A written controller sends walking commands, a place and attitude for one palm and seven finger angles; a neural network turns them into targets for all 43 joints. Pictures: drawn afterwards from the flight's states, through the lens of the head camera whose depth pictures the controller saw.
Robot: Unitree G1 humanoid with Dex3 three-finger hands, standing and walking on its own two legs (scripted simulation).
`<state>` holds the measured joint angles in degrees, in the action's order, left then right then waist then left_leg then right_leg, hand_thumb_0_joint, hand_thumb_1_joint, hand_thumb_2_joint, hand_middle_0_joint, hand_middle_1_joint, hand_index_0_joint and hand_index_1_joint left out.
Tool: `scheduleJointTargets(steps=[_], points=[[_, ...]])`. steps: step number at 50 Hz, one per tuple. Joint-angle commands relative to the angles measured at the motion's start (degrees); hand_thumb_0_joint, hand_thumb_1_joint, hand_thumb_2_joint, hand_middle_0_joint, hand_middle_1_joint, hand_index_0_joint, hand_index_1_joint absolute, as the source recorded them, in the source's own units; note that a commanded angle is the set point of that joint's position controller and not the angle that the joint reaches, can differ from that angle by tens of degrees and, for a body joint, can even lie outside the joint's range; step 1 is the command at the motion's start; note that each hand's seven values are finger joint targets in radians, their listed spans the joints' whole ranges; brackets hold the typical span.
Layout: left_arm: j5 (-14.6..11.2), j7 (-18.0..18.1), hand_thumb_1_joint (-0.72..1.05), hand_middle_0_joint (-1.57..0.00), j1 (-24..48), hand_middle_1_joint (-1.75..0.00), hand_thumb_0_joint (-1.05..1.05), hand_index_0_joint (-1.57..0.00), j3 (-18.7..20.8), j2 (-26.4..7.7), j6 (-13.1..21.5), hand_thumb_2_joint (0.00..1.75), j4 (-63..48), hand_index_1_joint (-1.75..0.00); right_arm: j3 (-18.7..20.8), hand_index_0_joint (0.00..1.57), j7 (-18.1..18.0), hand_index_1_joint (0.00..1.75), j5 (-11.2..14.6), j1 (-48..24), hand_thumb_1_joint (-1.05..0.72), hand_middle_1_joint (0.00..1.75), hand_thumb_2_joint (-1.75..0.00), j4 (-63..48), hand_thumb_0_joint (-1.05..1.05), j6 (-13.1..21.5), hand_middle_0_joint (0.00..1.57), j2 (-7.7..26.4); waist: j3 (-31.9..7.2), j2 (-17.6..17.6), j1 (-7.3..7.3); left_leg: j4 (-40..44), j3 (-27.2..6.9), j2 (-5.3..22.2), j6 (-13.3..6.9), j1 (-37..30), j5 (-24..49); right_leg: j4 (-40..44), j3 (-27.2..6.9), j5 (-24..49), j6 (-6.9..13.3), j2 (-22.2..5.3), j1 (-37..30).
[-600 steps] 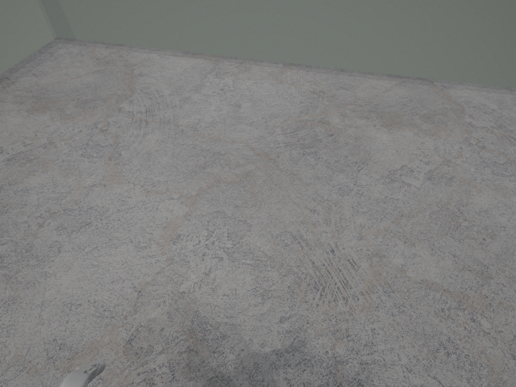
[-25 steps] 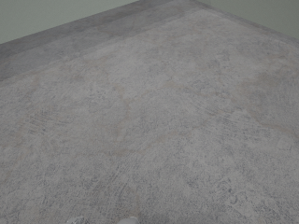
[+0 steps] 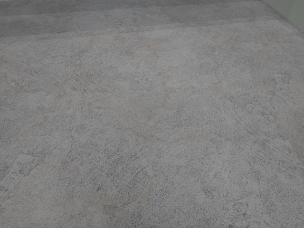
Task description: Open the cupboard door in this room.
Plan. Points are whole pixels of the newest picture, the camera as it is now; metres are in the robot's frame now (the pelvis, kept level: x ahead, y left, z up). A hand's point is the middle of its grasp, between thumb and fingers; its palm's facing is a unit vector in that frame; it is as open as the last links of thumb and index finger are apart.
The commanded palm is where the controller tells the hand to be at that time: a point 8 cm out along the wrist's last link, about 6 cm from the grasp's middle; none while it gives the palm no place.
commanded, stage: turn or walk to find it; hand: left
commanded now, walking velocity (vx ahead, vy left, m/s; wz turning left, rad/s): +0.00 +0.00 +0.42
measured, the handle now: out of the picture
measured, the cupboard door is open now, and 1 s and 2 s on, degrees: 0 0 0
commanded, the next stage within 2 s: none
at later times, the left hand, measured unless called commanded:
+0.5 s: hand out of the picture +0.08 +0.21 -0.14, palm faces +0.15 -0.96 -0.25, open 7.4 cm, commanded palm none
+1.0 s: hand out of the picture -0.11 +0.16 -0.16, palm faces +0.44 -0.86 -0.25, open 7.4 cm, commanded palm none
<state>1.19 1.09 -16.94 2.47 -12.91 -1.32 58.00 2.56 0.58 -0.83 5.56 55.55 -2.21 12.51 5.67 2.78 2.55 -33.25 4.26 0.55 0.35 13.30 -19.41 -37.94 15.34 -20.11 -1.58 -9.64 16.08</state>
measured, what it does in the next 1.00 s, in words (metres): steps on the spot, turning left: right foot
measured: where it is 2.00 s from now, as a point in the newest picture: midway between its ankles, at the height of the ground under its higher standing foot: outside the picture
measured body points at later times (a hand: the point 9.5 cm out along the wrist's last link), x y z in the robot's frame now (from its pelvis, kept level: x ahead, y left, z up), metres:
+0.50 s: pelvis -0.02 +0.00 +0.01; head +0.02 +0.00 +0.46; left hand +0.07 +0.26 -0.12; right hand +0.03 -0.25 -0.14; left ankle -0.03 +0.10 -0.73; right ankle -0.01 -0.14 -0.70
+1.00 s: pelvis -0.06 -0.03 +0.01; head -0.02 -0.02 +0.46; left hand -0.13 +0.21 -0.14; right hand +0.12 -0.24 -0.14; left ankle -0.14 +0.09 -0.69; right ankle -0.01 -0.13 -0.73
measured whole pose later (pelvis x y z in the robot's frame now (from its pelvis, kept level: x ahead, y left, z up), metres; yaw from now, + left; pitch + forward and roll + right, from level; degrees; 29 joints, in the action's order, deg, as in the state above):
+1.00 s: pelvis -0.06 -0.03 +0.01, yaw +25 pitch -1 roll +1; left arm 1.7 1.1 -14.6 2.1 -11.1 -0.5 55.9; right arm 3.9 0.6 -0.9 9.1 57.1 -4.3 14.3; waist 5.6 0.2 1.4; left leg -47.5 1.2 2.3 3.4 19.1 -26.2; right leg -31.4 14.2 -17.1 0.4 -7.7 13.0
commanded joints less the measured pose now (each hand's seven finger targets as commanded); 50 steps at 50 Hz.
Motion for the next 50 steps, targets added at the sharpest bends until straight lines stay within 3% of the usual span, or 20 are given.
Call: scheduleJointTargets(steps=[1,3,5,7,12,17,22,25,26,27,28,29,30,32,33,35,40,46,48,50], points=[[-0.02,0.58,0.9,-0.2,4.31,-0.3,0.0,-0.2,1.28,-5.7,-0.56,0.9,-6.57,-0.3,3.11,0.2,-1.43,0.3,-0.15,9.7,-0.9,0.3,-0.9,-0.95,0.0,1.15,0.2,14.12,-8.96,-14.5,-5.93,13.39,-19.43,22.08,-11.21,-11.86,41.88,-21.77,-11.69,-15.24,-2.13,2.14,13.86],[-0.15,0.31,0.9,-0.2,5.11,-0.3,0.0,-0.2,1.94,-6.19,-1.0,0.9,-5.13,-0.3,2.36,0.2,-2.18,0.3,-0.29,4.16,-0.9,0.3,-0.9,-2.26,0.0,1.3,0.2,11.42,-4.22,-15.03,-3.89,13.69,-16.74,16.87,-10.03,-7.74,37.99,-25.71,-13.9,-8.55,-2.52,2.34,15.54],[-0.14,-0.23,0.9,-0.2,3.27,-0.3,0.0,-0.2,1.96,-6.23,-0.64,0.9,-4.11,-0.3,1.86,0.2,-2.14,0.3,-0.09,2.77,-0.9,0.3,-0.9,-3.13,0.0,1.69,0.2,10.36,-4.18,-11.75,-2.58,13.31,-13.67,14.01,-8.89,-7.91,38.18,-27.5,-13.76,-4.25,-3.05,3.04,15.51],[-0.12,-0.25,0.9,-0.2,3.28,-0.3,0.0,-0.2,1.91,-6.12,-0.6,0.9,-3.97,-0.3,1.99,0.2,-2.06,0.3,0.01,3.95,-0.9,0.3,-0.9,-2.97,0.0,2.0,0.2,10.3,-5.28,-9.65,-2.5,13.55,-13.01,12.74,-8.35,-9.62,39.38,-27.72,-13.98,-2.1,-3.69,3.57,15.6],[-0.22,0.08,0.9,-0.2,6.43,-0.3,0.0,-0.2,1.77,-5.92,-0.66,0.9,-5.87,-0.3,2.52,0.2,-1.91,0.3,-0.13,7.16,-0.9,0.3,-0.9,-2.73,0.0,2.16,0.2,10.06,-6.16,-9.41,-3.54,13.47,-16.75,12.99,-9.64,-11.01,39.15,-23.86,-14.82,-1.88,-4.6,3.89,15.58],[-0.47,0.21,0.9,-0.2,10.91,-0.3,0.0,-0.2,1.43,-5.04,-0.63,0.9,-8.22,-0.3,3.05,0.2,-1.76,0.3,-0.56,9.03,-0.9,0.3,-0.9,-2.68,0.0,1.8,0.2,10.43,-6.0,-11.03,-4.71,13.17,-21.3,13.11,-10.93,-9.02,35.4,-16.91,-15.06,-4.49,-4.1,5.18,13.0],[-0.84,0.3,0.9,-0.2,10.79,-0.3,0.0,-0.2,1.19,-4.08,-0.13,0.9,-9.06,-0.3,3.39,0.2,-1.67,0.3,-0.9,8.82,-0.9,0.3,-0.9,-3.08,0.0,1.36,0.2,10.64,-7.54,-11.53,-4.15,11.51,-24.89,11.63,-10.64,-4.85,35.2,-4.91,-14.23,-4.79,-2.64,7.88,4.77],[-1.07,0.55,0.9,-0.2,6.82,-0.3,0.0,-0.2,1.46,-4.8,0.57,0.9,-8.17,-0.3,3.62,0.2,-1.47,0.3,-0.53,8.38,-0.9,0.3,-0.9,-3.17,0.0,1.27,0.2,10.26,-9.48,-10.79,-2.23,8.21,-25.04,9.28,-8.49,-0.62,32.43,7.88,-13.72,4.07,-1.9,8.45,-4.58],[-1.0,0.68,0.9,-0.2,4.67,-0.3,0.0,-0.2,1.66,-5.56,1.09,0.9,-7.69,-0.3,3.58,0.2,-1.37,0.3,-0.22,8.37,-0.9,0.3,-0.9,-3.48,0.0,1.3,0.2,9.39,-11.19,-8.5,-1.22,5.77,-23.73,7.18,-6.28,2.08,27.03,16.23,-14.17,9.88,-1.71,6.96,-10.46],[-0.44,1.0,0.9,-0.2,3.15,-0.3,0.0,-0.2,2.21,-8.97,1.72,0.9,-7.34,-0.3,3.17,0.2,-1.03,0.3,0.3,9.39,-0.9,0.3,-0.9,-3.7,0.0,1.41,0.2,6.81,-12.34,-0.57,-0.85,0.52,-19.39,3.29,-2.84,10.69,14.05,19.75,-20.84,12.44,0.2,-1.09,-19.31],[0.24,1.32,0.9,-0.2,2.03,-0.3,0.0,-0.2,3.01,-13.19,2.02,0.9,-7.27,-0.3,2.52,0.2,-0.85,0.3,0.33,9.26,-0.9,0.3,-0.9,-5.06,0.0,1.47,0.2,3.72,-11.27,13.31,-0.18,-11.51,-9.35,-4.86,1.04,20.35,-9.79,20.23,-33.89,20.32,6.25,-14.74,-21.98],[-0.18,1.22,0.9,-0.2,2.18,-0.3,0.0,-0.2,2.56,-13.05,1.59,0.9,-7.99,-0.3,3.4,0.2,-1.12,0.3,-0.17,8.12,-0.9,0.3,-0.9,-5.12,0.0,0.63,0.2,6.23,-9.89,9.29,0.08,-22.42,-9.77,-3.73,1.02,18.14,-15.07,20.59,-33.42,22.65,10.62,-18.5,-12.57],[-0.4,1.57,0.9,-0.2,5.62,-0.3,0.0,-0.2,2.83,-10.26,1.6,0.9,-8.57,-0.3,3.6,0.2,-1.06,0.3,-0.52,8.74,-0.9,0.3,-0.9,-4.2,0.0,-0.32,0.2,6.42,-8.0,8.27,-1.66,-28.8,-11.38,-2.24,1.15,18.15,-12.35,21.73,-29.82,19.78,11.18,-15.93,-9.08],[-0.51,1.23,0.9,-0.2,10.53,-0.3,0.0,-0.2,1.8,-7.91,1.68,0.9,-9.74,-0.3,3.71,0.2,-0.37,0.3,-0.63,11.24,-0.9,0.3,-0.9,-1.46,0.0,-1.13,0.2,5.99,-4.35,4.66,-4.4,-36.0,-9.7,-0.93,1.93,18.26,-5.24,21.09,-22.11,16.19,8.16,-9.24,-5.9],[-0.58,1.04,0.9,-0.2,10.58,-0.3,0.0,-0.2,1.48,-6.64,1.94,0.9,-9.82,-0.3,3.58,0.2,-0.1,0.3,-0.6,12.07,-0.9,0.3,-0.9,-0.82,0.0,-1.22,0.2,5.46,-3.83,4.58,-4.72,-37.29,-8.63,-0.43,2.4,18.35,-2.64,20.64,-18.73,17.92,7.18,-7.49,-5.63],[-0.49,0.92,0.9,-0.2,8.87,-0.3,0.0,-0.2,1.33,-6.15,2.21,0.9,-9.05,-0.3,3.51,0.2,0.14,0.3,-0.47,12.27,-0.9,0.3,-0.9,-0.43,0.0,-1.38,0.2,5.1,-3.14,5.12,-4.53,-38.08,-7.75,0.01,3.16,18.41,0.27,21.07,-16.01,18.68,6.24,-6.54,-5.51],[0.01,1.09,0.9,-0.2,4.26,-0.3,0.0,-0.2,1.82,-7.01,2.23,0.9,-7.3,-0.3,3.12,0.2,0.11,0.3,-0.54,7.79,-0.9,0.3,-0.9,-1.26,0.0,-1.52,0.2,5.09,-2.04,6.63,-2.33,-33.16,-6.65,1.76,4.17,18.13,-1.4,21.41,-16.32,17.3,8.23,-9.03,-7.02],[0.74,0.84,0.9,-0.2,-0.44,-0.3,0.0,-0.2,2.7,-9.88,1.84,0.9,-5.18,-0.3,1.85,0.2,0.0,0.3,0.1,2.02,-0.9,0.3,-0.9,-2.85,0.0,-0.6,0.2,3.82,-5.17,8.28,0.36,-16.61,-2.47,1.37,3.63,12.53,-7.81,16.97,-14.47,29.44,10.04,-10.61,-11.99],[0.8,0.73,0.9,-0.2,-0.89,-0.3,0.0,-0.2,3.02,-10.78,1.66,0.9,-4.67,-0.3,1.57,0.2,-0.11,0.3,0.41,1.51,-0.9,0.3,-0.9,-3.3,0.0,-0.16,0.2,3.76,-6.44,9.44,0.57,-11.84,-1.14,1.0,2.93,10.01,-8.05,15.25,-13.79,32.06,10.33,-11.33,-12.61],[0.69,0.69,0.9,-0.2,0.52,-0.3,0.0,-0.2,3.18,-11.13,1.46,0.9,-4.25,-0.3,1.39,0.2,-0.25,0.3,0.58,3.47,-0.9,0.3,-0.9,-3.11,0.0,0.34,0.2,4.03,-7.93,9.53,-0.84,-4.17,-0.03,0.92,2.44,5.7,-4.87,12.39,-12.51,31.71,9.02,-11.48,-11.91]])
